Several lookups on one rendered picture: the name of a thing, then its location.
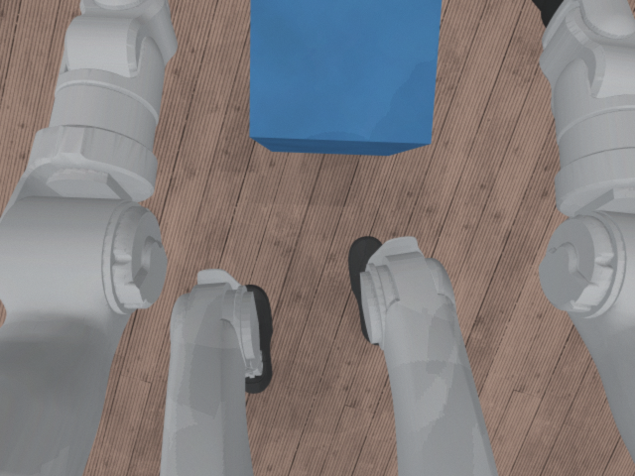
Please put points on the left robot forearm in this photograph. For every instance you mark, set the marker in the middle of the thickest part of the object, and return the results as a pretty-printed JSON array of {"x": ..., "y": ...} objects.
[{"x": 99, "y": 143}]

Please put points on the right robot foot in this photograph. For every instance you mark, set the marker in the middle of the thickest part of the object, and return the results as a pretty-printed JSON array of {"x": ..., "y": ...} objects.
[{"x": 359, "y": 254}]

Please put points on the left robot upper arm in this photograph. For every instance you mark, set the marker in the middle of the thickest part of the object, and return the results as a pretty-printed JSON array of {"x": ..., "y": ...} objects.
[{"x": 72, "y": 271}]

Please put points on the carton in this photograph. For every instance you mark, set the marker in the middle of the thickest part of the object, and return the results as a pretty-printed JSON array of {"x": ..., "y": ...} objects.
[{"x": 350, "y": 77}]

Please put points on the robot right hand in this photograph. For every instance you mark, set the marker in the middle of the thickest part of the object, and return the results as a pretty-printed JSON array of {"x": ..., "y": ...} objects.
[{"x": 548, "y": 8}]

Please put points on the right robot upper arm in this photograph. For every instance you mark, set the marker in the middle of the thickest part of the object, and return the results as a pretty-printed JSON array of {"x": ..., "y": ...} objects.
[{"x": 589, "y": 271}]

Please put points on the left robot thigh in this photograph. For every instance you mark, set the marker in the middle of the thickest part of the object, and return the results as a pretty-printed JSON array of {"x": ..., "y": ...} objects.
[{"x": 205, "y": 426}]

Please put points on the right robot forearm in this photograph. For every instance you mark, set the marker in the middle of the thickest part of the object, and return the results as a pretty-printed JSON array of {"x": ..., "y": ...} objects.
[{"x": 589, "y": 61}]

